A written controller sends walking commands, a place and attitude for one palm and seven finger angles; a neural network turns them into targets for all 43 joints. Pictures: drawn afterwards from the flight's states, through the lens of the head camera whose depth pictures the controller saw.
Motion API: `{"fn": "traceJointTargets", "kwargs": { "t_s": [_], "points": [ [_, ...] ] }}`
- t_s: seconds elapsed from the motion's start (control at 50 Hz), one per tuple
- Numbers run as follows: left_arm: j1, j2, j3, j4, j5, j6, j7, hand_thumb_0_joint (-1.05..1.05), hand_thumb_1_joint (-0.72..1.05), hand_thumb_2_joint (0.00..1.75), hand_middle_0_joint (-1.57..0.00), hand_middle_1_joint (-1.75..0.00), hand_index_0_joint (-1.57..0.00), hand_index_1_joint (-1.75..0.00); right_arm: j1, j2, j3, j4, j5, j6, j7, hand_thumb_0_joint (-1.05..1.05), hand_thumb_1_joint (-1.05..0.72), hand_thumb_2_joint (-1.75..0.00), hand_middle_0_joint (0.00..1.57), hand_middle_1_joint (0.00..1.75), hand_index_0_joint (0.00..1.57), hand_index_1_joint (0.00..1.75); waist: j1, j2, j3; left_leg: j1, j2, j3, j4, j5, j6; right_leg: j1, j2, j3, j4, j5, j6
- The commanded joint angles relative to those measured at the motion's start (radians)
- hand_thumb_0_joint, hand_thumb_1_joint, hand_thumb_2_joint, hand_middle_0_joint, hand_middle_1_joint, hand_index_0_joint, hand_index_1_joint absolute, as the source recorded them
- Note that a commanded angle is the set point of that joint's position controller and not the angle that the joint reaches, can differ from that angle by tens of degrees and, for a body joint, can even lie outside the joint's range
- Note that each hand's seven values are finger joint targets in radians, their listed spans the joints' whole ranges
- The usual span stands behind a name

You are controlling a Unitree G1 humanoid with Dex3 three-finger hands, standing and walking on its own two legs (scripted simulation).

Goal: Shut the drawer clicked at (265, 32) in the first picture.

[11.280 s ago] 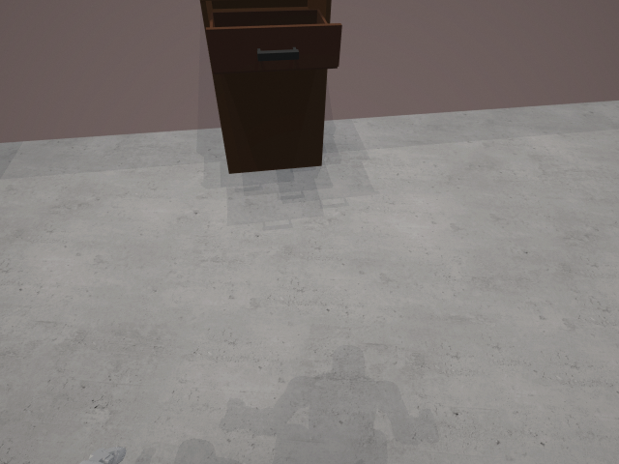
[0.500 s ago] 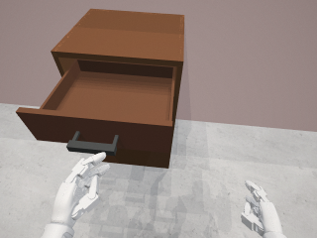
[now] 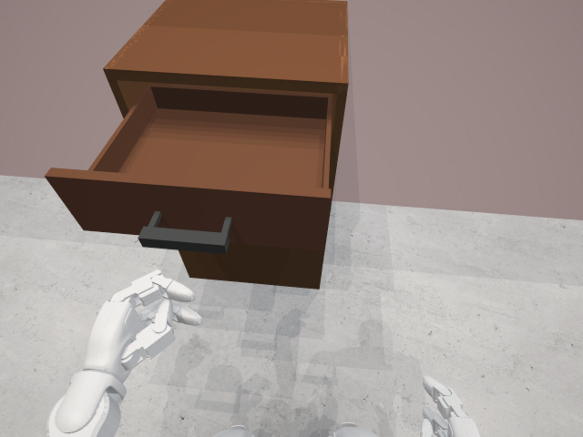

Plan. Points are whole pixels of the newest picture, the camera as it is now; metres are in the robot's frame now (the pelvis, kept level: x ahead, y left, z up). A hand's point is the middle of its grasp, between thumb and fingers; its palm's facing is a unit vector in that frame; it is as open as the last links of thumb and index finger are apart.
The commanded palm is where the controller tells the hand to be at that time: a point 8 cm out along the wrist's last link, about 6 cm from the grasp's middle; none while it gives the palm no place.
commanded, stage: raise the hand and make a fist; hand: left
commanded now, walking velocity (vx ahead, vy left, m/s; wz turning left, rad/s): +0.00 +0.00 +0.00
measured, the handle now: (188, 229) +0.43 +0.18 +0.02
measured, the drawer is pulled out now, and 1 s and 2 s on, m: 0.29 0.29 0.29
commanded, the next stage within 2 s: bring the fist close to the handle in 1.06 s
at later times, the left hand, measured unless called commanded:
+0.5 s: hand (149, 316) +0.24 +0.16 +0.11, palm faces -0.04 -1.00 -0.04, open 3.2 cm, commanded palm +0.20 +0.22 +0.11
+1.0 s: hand (149, 320) +0.23 +0.16 +0.12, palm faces -0.03 -1.00 -0.09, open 3.3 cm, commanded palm +0.20 +0.22 +0.12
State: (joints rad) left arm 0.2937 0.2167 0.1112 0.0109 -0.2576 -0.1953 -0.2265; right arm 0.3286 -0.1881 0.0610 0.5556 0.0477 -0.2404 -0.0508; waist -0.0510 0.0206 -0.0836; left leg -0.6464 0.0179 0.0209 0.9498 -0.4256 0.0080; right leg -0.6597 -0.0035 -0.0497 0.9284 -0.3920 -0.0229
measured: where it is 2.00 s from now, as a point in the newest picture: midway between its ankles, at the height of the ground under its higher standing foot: outside the picture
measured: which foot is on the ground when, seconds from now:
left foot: down 0.00-1.00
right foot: down 0.00-1.00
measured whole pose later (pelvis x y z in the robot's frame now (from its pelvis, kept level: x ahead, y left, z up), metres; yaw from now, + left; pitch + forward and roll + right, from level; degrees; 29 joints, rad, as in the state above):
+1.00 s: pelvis +0.05 -0.01 +0.02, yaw +2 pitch +5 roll -1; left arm 0.57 0.24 0.11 -0.31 -0.24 -0.19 -0.23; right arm 0.27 -0.24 0.02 0.56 0.04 -0.27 -0.04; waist 0.00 0.04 -0.10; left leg -0.45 0.01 -0.01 0.81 -0.44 -0.01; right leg -0.45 0.00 -0.08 0.78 -0.42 -0.03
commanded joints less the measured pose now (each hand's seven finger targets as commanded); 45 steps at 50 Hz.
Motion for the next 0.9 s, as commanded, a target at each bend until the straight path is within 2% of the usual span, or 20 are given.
{"fn": "traceJointTargets", "kwargs": {
  "t_s": [0.0,0.04,0.08,0.1,0.14,0.16,0.2,0.26,0.3,0.32,0.38,0.4,0.42,0.5,0.58,0.64,0.7,0.76,0.82,0.88],
  "points": [
    [0.079,0.126,0.099,-0.359,0.023,-0.172,0.086,0.00,0.90,0.90,-1.06,-1.23,-1.06,-1.23,-0.170,-0.148,-0.084,-0.192,-0.021,-0.099,0.011,0.00,-0.90,-0.90,0.20,0.30,0.20,0.30,0.080,-0.033,-0.166,0.038,-0.013,-0.041,-0.188,0.112,0.014,0.158,0.001,0.001,-0.160,-0.013,-0.001],
    [0.060,0.078,0.003,-0.322,0.057,-0.201,0.059,0.00,0.90,0.90,-1.10,-1.27,-1.10,-1.27,-0.156,-0.166,-0.086,-0.178,-0.021,-0.112,0.019,0.00,-0.90,-0.90,0.20,0.30,0.20,0.30,0.032,-0.012,-0.079,0.029,-0.010,-0.046,-0.179,0.064,0.015,0.078,0.001,-0.003,-0.163,-0.046,0.003],
    [0.036,0.036,-0.081,-0.329,0.053,-0.208,0.014,0.00,0.90,0.90,-1.14,-1.32,-1.14,-1.32,-0.141,-0.182,-0.085,-0.181,-0.014,-0.132,0.016,0.00,-0.90,-0.90,0.20,0.30,0.20,0.30,-0.001,0.001,-0.056,0.039,-0.011,-0.055,-0.176,0.000,0.018,0.040,-0.002,0.002,-0.179,-0.100,0.007],
    [0.043,0.013,-0.111,-0.339,0.048,-0.201,-0.006,0.00,0.90,0.90,-1.16,-1.34,-1.16,-1.34,-0.145,-0.184,-0.084,-0.185,-0.009,-0.140,0.014,0.00,-0.90,-0.90,0.20,0.30,0.20,0.30,-0.005,-0.007,-0.044,0.049,-0.009,-0.061,-0.179,-0.003,0.021,0.039,0.000,0.000,-0.182,-0.095,0.006],
    [0.057,0.063,-0.070,-0.374,0.036,-0.180,-0.024,0.00,0.90,0.90,-1.20,-1.38,-1.20,-1.38,-0.124,-0.195,-0.093,-0.186,-0.005,-0.149,0.003,0.00,-0.90,-0.90,0.20,0.30,0.20,0.30,0.009,-0.020,-0.121,0.080,-0.012,-0.068,-0.183,0.019,0.022,0.081,-0.002,0.001,-0.185,-0.069,0.008],
    [0.053,0.086,-0.047,-0.410,0.036,-0.172,-0.023,0.00,0.90,0.90,-1.22,-1.40,-1.22,-1.40,-0.121,-0.196,-0.094,-0.185,-0.006,-0.152,-0.001,0.00,-0.90,-0.90,0.20,0.30,0.20,0.30,0.018,0.003,-0.154,0.102,-0.013,-0.071,-0.185,0.045,0.021,0.099,-0.003,-0.001,-0.180,-0.039,0.008],
    [0.053,0.140,0.016,-0.456,0.048,-0.162,0.013,0.00,0.90,0.90,-1.26,-1.45,-1.26,-1.45,-0.125,-0.192,-0.092,-0.175,-0.012,-0.145,-0.007,0.00,-0.90,-0.90,0.20,0.30,0.20,0.30,0.037,0.013,-0.178,0.130,-0.010,-0.081,-0.194,0.107,0.017,0.122,0.003,-0.017,-0.156,0.025,0.004],
    [0.132,0.091,0.013,-0.547,0.051,-0.161,0.069,0.00,0.90,0.90,-1.32,-1.51,-1.32,-1.51,-0.122,-0.160,-0.090,-0.185,-0.017,-0.134,0.003,0.00,-0.90,-0.90,0.20,0.30,0.20,0.30,0.069,0.085,-0.237,0.218,-0.001,-0.086,-0.199,0.329,-0.002,0.166,0.002,-0.040,-0.119,0.188,-0.003],
    [0.172,0.069,0.000,-0.546,0.058,-0.144,0.090,0.00,0.90,0.90,-1.36,-1.56,-1.36,-1.56,-0.125,-0.152,-0.089,-0.184,-0.019,-0.116,0.015,0.00,-0.90,-0.90,0.20,0.30,0.20,0.30,0.071,0.070,-0.228,0.237,0.006,-0.083,-0.193,0.426,-0.009,0.179,0.003,-0.043,-0.123,0.245,0.000],
    [0.201,0.040,-0.019,-0.525,0.057,-0.130,0.088,0.00,0.90,0.90,-1.38,-1.58,-1.38,-1.58,-0.124,-0.145,-0.089,-0.184,-0.016,-0.107,0.019,0.00,-0.90,-0.90,0.20,0.30,0.20,0.30,0.068,0.058,-0.190,0.233,0.009,-0.078,-0.196,0.448,-0.012,0.180,0.005,-0.046,-0.128,0.265,0.002],
    [0.218,0.014,-0.081,-0.500,0.072,-0.076,0.053,0.00,0.90,0.90,-1.40,-1.60,-1.40,-1.60,-0.142,-0.156,-0.083,-0.198,-0.011,-0.084,0.027,0.00,-0.90,-0.90,0.20,0.30,0.20,0.30,0.048,0.037,-0.099,0.202,0.015,-0.075,-0.206,0.411,-0.008,0.166,0.005,-0.050,-0.149,0.258,0.007],
    [0.228,0.000,-0.104,-0.477,0.083,-0.053,0.039,0.00,0.90,0.90,-1.40,-1.60,-1.40,-1.60,-0.154,-0.157,-0.082,-0.201,-0.010,-0.074,0.027,0.00,-0.90,-0.90,0.20,0.30,0.20,0.30,0.040,0.004,-0.062,0.192,0.013,-0.072,-0.211,0.391,0.000,0.166,0.006,-0.048,-0.163,0.260,0.008],
    [0.231,0.009,-0.109,-0.492,0.087,-0.034,0.025,0.00,0.90,0.90,-1.40,-1.60,-1.40,-1.60,-0.147,-0.160,-0.082,-0.210,-0.006,-0.065,0.026,0.00,-0.90,-0.90,0.20,0.30,0.20,0.30,0.040,-0.005,-0.059,0.187,0.011,-0.070,-0.217,0.373,0.002,0.173,0.009,-0.048,-0.169,0.258,0.009],
    [0.211,0.070,-0.057,-0.578,0.079,0.000,0.011,0.00,0.90,0.90,-1.40,-1.60,-1.40,-1.60,-0.160,-0.155,-0.072,-0.231,-0.008,-0.055,0.017,0.00,-0.90,-0.90,0.20,0.30,0.20,0.30,0.052,0.010,-0.116,0.215,0.002,-0.071,-0.226,0.347,0.006,0.219,0.007,-0.044,-0.178,0.261,0.007],
    [0.188,0.092,0.022,-0.649,0.049,-0.033,0.042,0.00,0.90,0.90,-1.40,-1.60,-1.40,-1.60,-0.146,-0.135,-0.064,-0.223,-0.010,-0.053,0.010,0.00,-0.90,-0.90,0.20,0.30,0.20,0.30,0.064,0.021,-0.174,0.268,0.004,-0.072,-0.228,0.407,0.001,0.255,0.008,-0.044,-0.183,0.309,0.005],
    [0.184,0.068,0.003,-0.644,0.034,-0.055,0.048,0.00,0.90,0.90,-1.40,-1.60,-1.40,-1.60,-0.150,-0.133,-0.056,-0.206,-0.009,-0.066,0.013,0.00,-0.90,-0.90,0.20,0.30,0.20,0.30,0.058,0.053,-0.147,0.273,0.004,-0.071,-0.233,0.409,0.000,0.255,0.008,-0.043,-0.196,0.314,0.005],
    [0.205,0.027,-0.042,-0.541,0.029,-0.044,0.009,0.00,0.90,0.90,-1.40,-1.60,-1.40,-1.60,-0.165,-0.148,-0.059,-0.191,-0.005,-0.077,0.012,0.00,-0.90,-0.90,0.20,0.30,0.20,0.30,0.036,-0.016,-0.082,0.230,-0.001,-0.070,-0.235,0.333,0.009,0.238,0.009,-0.043,-0.220,0.287,0.010],
    [0.214,0.053,-0.038,-0.510,0.028,-0.022,-0.032,0.00,0.90,0.90,-1.40,-1.60,-1.40,-1.60,-0.174,-0.160,-0.063,-0.191,-0.001,-0.086,0.007,0.00,-0.90,-0.90,0.20,0.30,0.20,0.30,0.041,-0.018,-0.067,0.201,-0.012,-0.060,-0.245,0.267,0.013,0.253,0.001,-0.029,-0.242,0.254,0.011],
    [0.242,0.129,0.054,-0.534,0.029,-0.016,-0.031,0.00,0.90,0.90,-1.40,-1.60,-1.40,-1.60,-0.178,-0.154,-0.073,-0.193,-0.002,-0.092,0.003,0.00,-0.90,-0.90,0.20,0.30,0.20,0.30,0.068,-0.027,-0.135,0.212,-0.019,-0.050,-0.247,0.292,0.017,0.307,-0.007,-0.013,-0.249,0.283,0.010],
    [0.244,0.135,0.099,-0.565,0.013,-0.044,-0.006,0.00,0.90,0.90,-1.40,-1.60,-1.40,-1.60,-0.180,-0.138,-0.071,-0.188,-0.005,-0.094,0.003,0.00,-0.90,-0.90,0.20,0.30,0.20,0.30,0.080,-0.008,-0.138,0.218,-0.022,-0.041,-0.247,0.320,0.014,0.325,-0.007,-0.012,-0.245,0.320,0.008]
  ]
}}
